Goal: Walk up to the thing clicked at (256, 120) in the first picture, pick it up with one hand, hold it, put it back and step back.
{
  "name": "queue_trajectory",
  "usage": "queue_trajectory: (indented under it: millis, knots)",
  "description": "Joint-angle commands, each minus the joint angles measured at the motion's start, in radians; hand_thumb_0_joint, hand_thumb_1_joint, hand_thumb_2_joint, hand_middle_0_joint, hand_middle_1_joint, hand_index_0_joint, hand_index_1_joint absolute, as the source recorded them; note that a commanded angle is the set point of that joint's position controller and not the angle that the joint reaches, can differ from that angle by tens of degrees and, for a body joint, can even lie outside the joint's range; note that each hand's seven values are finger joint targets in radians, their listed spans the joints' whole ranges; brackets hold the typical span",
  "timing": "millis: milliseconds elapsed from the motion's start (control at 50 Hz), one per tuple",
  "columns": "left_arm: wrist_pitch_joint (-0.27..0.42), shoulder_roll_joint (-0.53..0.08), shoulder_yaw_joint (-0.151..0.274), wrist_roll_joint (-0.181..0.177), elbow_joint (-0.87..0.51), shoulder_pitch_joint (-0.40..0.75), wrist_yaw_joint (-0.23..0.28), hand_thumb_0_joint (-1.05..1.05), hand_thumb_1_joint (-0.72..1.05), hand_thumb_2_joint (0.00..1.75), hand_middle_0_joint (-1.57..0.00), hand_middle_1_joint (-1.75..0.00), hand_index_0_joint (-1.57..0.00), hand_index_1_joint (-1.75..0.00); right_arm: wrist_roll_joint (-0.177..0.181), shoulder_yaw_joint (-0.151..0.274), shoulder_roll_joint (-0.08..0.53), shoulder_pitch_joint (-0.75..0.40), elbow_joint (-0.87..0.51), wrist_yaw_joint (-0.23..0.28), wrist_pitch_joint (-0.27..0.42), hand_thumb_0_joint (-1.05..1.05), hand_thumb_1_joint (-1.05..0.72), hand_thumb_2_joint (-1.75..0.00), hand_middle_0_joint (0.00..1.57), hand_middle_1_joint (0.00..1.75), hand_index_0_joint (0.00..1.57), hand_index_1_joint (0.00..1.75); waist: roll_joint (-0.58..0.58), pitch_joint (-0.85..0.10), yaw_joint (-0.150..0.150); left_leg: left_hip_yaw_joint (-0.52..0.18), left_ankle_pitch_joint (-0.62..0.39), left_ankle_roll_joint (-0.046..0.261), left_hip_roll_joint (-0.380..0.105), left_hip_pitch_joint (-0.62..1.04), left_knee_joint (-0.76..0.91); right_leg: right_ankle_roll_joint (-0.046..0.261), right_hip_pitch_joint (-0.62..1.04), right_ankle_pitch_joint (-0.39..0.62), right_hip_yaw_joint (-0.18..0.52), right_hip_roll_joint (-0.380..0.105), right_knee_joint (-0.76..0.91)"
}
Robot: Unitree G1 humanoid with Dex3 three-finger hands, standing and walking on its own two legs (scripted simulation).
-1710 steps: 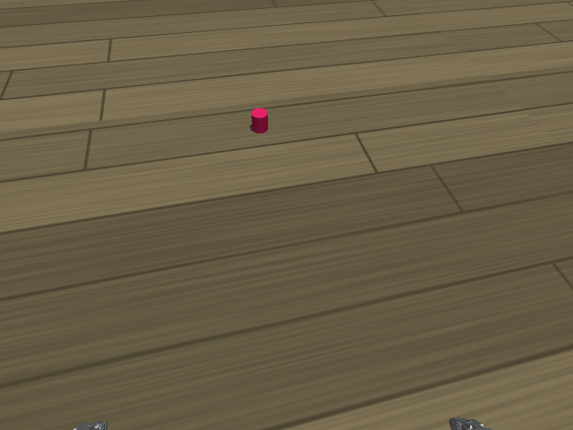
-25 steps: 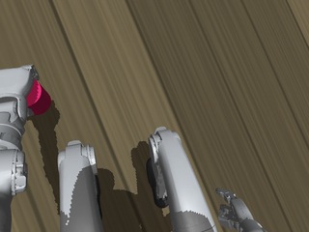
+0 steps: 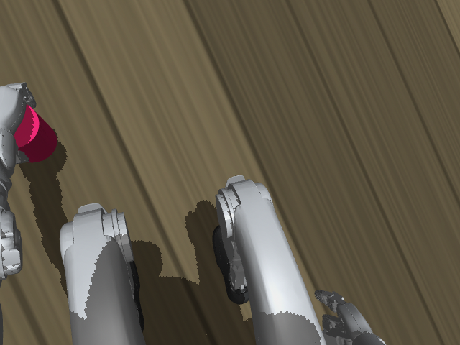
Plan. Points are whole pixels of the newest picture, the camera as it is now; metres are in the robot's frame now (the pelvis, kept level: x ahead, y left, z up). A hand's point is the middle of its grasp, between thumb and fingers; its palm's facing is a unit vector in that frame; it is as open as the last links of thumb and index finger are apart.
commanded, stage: crouch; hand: left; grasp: from above
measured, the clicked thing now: (10, 133) +0.47 +0.28 -0.23
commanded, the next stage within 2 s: lower in 0.10 s
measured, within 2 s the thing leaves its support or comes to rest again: rests again in 0.78 s
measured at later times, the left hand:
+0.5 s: hand (19, 134) +0.47 +0.27 -0.23, palm faces -0.49 -0.07 -0.87, open 11.1 cm
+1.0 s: hand (29, 135) +0.48 +0.27 -0.27, palm faces -0.48 -0.08 -0.88, open 11.1 cm
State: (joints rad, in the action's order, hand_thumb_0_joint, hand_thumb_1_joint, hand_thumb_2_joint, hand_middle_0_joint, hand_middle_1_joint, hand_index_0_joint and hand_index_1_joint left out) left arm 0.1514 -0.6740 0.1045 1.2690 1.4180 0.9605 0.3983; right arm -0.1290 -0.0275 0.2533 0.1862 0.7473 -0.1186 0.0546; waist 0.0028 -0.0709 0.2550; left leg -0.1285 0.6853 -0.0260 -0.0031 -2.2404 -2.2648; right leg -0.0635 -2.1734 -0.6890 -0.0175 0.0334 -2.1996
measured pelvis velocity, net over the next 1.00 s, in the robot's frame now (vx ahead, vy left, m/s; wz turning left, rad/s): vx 0.00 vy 0.00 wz -0.07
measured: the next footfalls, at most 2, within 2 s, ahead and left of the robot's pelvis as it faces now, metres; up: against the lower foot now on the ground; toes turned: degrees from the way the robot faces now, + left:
none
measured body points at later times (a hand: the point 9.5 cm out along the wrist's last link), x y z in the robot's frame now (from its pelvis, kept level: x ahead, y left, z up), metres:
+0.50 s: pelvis +0.00 +0.00 -0.04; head +0.26 +0.07 +0.32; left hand +0.49 +0.27 -0.18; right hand +0.02 -0.27 -0.13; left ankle +0.07 +0.13 -0.34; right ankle +0.09 -0.14 -0.34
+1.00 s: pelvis +0.00 +0.00 -0.06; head +0.28 +0.07 +0.29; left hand +0.50 +0.27 -0.22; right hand +0.03 -0.27 -0.15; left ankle +0.07 +0.13 -0.34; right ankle +0.09 -0.14 -0.34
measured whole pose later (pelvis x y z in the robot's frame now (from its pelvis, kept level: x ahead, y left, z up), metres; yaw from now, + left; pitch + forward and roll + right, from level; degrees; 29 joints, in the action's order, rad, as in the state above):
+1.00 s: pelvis +0.00 +0.00 -0.06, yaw -4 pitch +34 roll -10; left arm 0.19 -0.82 0.13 1.27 1.58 1.03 0.48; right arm -0.18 -0.15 0.29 0.13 0.72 -0.17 0.10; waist -0.04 0.06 0.31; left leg -0.20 0.71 -0.03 0.00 -2.37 -2.48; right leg -0.08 -2.28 -0.69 -0.06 0.06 -2.37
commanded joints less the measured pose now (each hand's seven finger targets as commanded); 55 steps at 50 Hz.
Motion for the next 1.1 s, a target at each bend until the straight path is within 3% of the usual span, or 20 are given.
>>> queue_trajectory:
  millis: [0, 200, 240, 280, 320, 380, 400, 460, 500, 580, 640, 680, 720, 800, 840, 860, 920, 1080]
  knots:
    - [-0.002, -0.306, 0.035, -0.017, -0.177, 0.426, 0.063, 0.0, 0.56, 1.17, -0.95, -0.95, -0.94, -0.97, -0.005, 0.067, 0.253, 0.232, 0.007, 0.009, 0.007, 0.0, -0.91, -0.9, 0.2, 0.3, 0.2, 0.3, 0.342, -0.755, 0.0, 0.1, -0.214, 0.041, 0.0, 0.601, 0.212, 0.096, 0.314, 0.266, -0.106, 0.003, 0.197]
    - [-0.003, -0.332, 0.032, -0.028, -0.151, 0.418, 0.046, 0.0, 0.58, 1.16, -0.99, -0.93, -0.97, -0.95, -0.009, 0.038, 0.26, 0.225, 0.0, 0.004, 0.008, 0.0, -0.91, -0.9, 0.2, 0.3, 0.2, 0.3, 0.331, -0.721, 0.005, 0.099, -0.218, 0.044, 0.001, 0.542, 0.171, 0.092, 0.323, 0.278, -0.117, 0.008, 0.166]
    - [0.0, -0.319, 0.011, -0.019, -0.127, 0.448, 0.038, 0.0, 0.59, 1.17, -1.0, -0.93, -0.98, -0.95, -0.009, 0.034, 0.269, 0.22, 0.001, 0.001, 0.009, 0.0, -0.91, -0.9, 0.2, 0.3, 0.2, 0.3, 0.339, -0.698, 0.031, 0.09, -0.207, 0.043, -0.001, 0.536, 0.159, 0.095, 0.283, 0.267, -0.128, 0.012, 0.153]
    - [0.009, -0.322, 0.005, -0.016, -0.11, 0.452, 0.037, 0.0, 0.56, 1.14, -0.98, -0.92, -0.96, -0.94, -0.01, 0.024, 0.27, 0.219, 0.004, 0.0, 0.007, 0.0, -0.91, -0.9, 0.2, 0.3, 0.2, 0.3, 0.335, -0.686, 0.033, 0.085, -0.206, 0.041, 0.0, 0.519, 0.148, 0.095, 0.283, 0.264, -0.132, 0.015, 0.142]
    - [0.017, -0.339, 0.012, -0.019, -0.101, 0.444, 0.042, 0.0, 0.57, 1.13, -0.97, -0.94, -0.96, -0.95, -0.013, 0.017, 0.272, 0.211, 0.001, -0.002, 0.009, 0.0, -0.91, -0.9, 0.2, 0.3, 0.2, 0.3, 0.335, -0.692, 0.023, 0.084, -0.217, 0.043, 0.0, 0.502, 0.133, 0.094, 0.293, 0.276, -0.136, 0.02, 0.129]
    - [0.031, -0.372, 0.029, -0.013, -0.11, 0.452, 0.051, 0.0, 0.61, 1.18, -1.0, -0.97, -0.99, -0.98, -0.019, 0.012, 0.281, 0.215, -0.003, -0.006, 0.009, 0.0, -0.91, -0.9, 0.2, 0.3, 0.2, 0.3, 0.326, -0.704, 0.039, 0.085, -0.225, 0.046, 0.0, 0.482, 0.109, 0.087, 0.311, 0.293, -0.139, 0.02, 0.111]
    - [0.03, -0.37, 0.032, -0.012, -0.108, 0.431, 0.057, 0.0, 0.62, 1.18, -1.01, -0.97, -1.0, -0.98, -0.021, 0.01, 0.28, 0.213, -0.003, -0.006, 0.008, 0.0, -0.91, -0.9, 0.2, 0.3, 0.2, 0.3, 0.341, -0.699, 0.03, 0.086, -0.23, 0.043, 0.002, 0.496, 0.111, 0.089, 0.299, 0.293, -0.139, 0.018, 0.108]
    - [0.037, -0.387, 0.042, -0.006, -0.115, 0.449, 0.072, 0.0, 0.62, 1.15, -0.99, -0.98, -0.98, -0.99, -0.027, 0.009, 0.286, 0.212, -0.006, -0.011, 0.017, 0.0, -0.91, -0.9, 0.2, 0.3, 0.2, 0.3, 0.363, -0.681, 0.048, 0.084, -0.217, 0.041, -0.001, 0.491, 0.095, 0.093, 0.275, 0.282, -0.149, 0.02, 0.089]
    - [0.039, -0.398, 0.045, -0.005, -0.133, 0.437, 0.082, 0.0, 0.61, 1.12, -1.0, -0.94, -0.99, -0.95, -0.026, 0.011, 0.289, 0.2, -0.009, -0.012, 0.016, 0.0, -0.91, -0.9, 0.2, 0.3, 0.2, 0.3, 0.388, -0.696, 0.037, 0.085, -0.214, 0.039, -0.002, 0.502, 0.094, 0.095, 0.268, 0.281, -0.148, 0.024, 0.083]
    - [0.031, -0.402, 0.055, -0.002, -0.155, 0.441, 0.1, 0.0, 0.62, 1.15, -0.99, -0.94, -0.98, -0.95, -0.036, 0.009, 0.29, 0.202, -0.008, -0.019, 0.02, 0.0, -0.9, -0.9, 0.2, 0.3, 0.2, 0.3, 0.412, -0.733, 0.046, 0.083, -0.255, 0.038, -0.008, 0.522, 0.063, 0.091, 0.284, 0.325, -0.15, 0.027, 0.065]
    - [0.021, -0.416, 0.067, -0.008, -0.117, 0.413, 0.112, 0.0, 0.57, 1.12, -0.95, -0.92, -0.94, -0.93, -0.039, 0.0, 0.292, 0.198, -0.006, -0.023, 0.021, 0.0, -0.9, -0.89, 0.2, 0.3, 0.2, 0.3, 0.386, -0.685, 0.044, 0.083, -0.235, 0.043, -0.008, 0.465, 0.056, 0.088, 0.28, 0.309, -0.153, 0.029, 0.064]
    - [0.023, -0.409, 0.055, -0.01, -0.107, 0.435, 0.111, 0.0, 0.57, 1.09, -0.93, -0.93, -0.94, -0.92, -0.041, -0.001, 0.301, 0.194, -0.008, -0.022, 0.026, 0.0, -0.9, -0.89, 0.2, 0.3, 0.2, 0.3, 0.4, -0.656, 0.06, 0.08, -0.223, 0.04, -0.008, 0.459, 0.047, 0.096, 0.247, 0.291, -0.162, 0.031, 0.057]
    - [0.022, -0.425, 0.062, -0.009, -0.1, 0.42, 0.117, 0.0, 0.56, 1.08, -0.92, -0.92, -0.93, -0.92, -0.039, -0.006, 0.304, 0.193, -0.01, -0.026, 0.027, 0.0, -0.9, -0.9, 0.2, 0.3, 0.2, 0.3, 0.399, -0.66, 0.054, 0.076, -0.22, 0.04, -0.008, 0.455, 0.048, 0.093, 0.261, 0.29, -0.165, 0.033, 0.054]
    - [0.022, -0.419, 0.054, -0.011, -0.089, 0.414, 0.121, 0.0, 0.6, 1.11, -0.96, -0.94, -0.96, -0.94, -0.048, -0.019, 0.303, 0.196, -0.005, -0.035, 0.036, 0.0, -0.9, -0.9, 0.2, 0.3, 0.2, 0.3, 0.392, -0.684, 0.072, 0.069, -0.258, 0.042, -0.012, 0.467, 0.026, 0.086, 0.301, 0.333, -0.167, 0.038, 0.043]
    - [0.022, -0.43, 0.07, -0.017, -0.068, 0.398, 0.128, 0.0, 0.61, 1.11, -0.96, -0.95, -0.96, -0.94, -0.047, -0.022, 0.318, 0.196, -0.009, -0.036, 0.038, 0.0, -0.9, -0.9, 0.2, 0.3, 0.2, 0.3, 0.387, -0.652, 0.075, 0.066, -0.268, 0.038, -0.01, 0.457, 0.024, 0.092, 0.281, 0.333, -0.178, 0.035, 0.037]
    - [0.022, -0.433, 0.061, -0.017, -0.065, 0.4, 0.127, 0.0, 0.61, 1.11, -0.96, -0.94, -0.96, -0.94, -0.046, -0.025, 0.314, 0.185, -0.012, -0.039, 0.041, 0.0, -0.9, -0.9, 0.2, 0.3, 0.2, 0.3, 0.397, -0.649, 0.071, 0.064, -0.262, 0.039, -0.014, 0.455, 0.021, 0.092, 0.277, 0.33, -0.177, 0.039, 0.035]
    - [0.03, -0.417, 0.042, -0.007, -0.004, 0.418, 0.136, 0.0, 0.58, 1.07, -0.94, -0.92, -0.94, -0.92, -0.05, -0.041, 0.32, 0.198, -0.01, -0.04, 0.045, 0.0, -0.9, -0.9, 0.2, 0.3, 0.2, 0.3, 0.348, -0.587, 0.099, 0.058, -0.242, 0.044, -0.011, 0.402, 0.011, 0.09, 0.271, 0.315, -0.186, 0.041, 0.04]
    - [0.058, -0.452, 0.024, 0.006, 0.104, 0.417, 0.16, 0.0, 0.6, 1.05, -0.93, -0.95, -0.95, -0.93, -0.061, -0.074, 0.328, 0.179, -0.015, -0.045, 0.058, 0.0, -0.9, -0.9, 0.2, 0.3, 0.2, 0.3, 0.307, -0.55, 0.109, 0.041, -0.183, 0.052, -0.018, 0.34, 0.002, 0.081, 0.297, 0.273, -0.194, 0.057, 0.048]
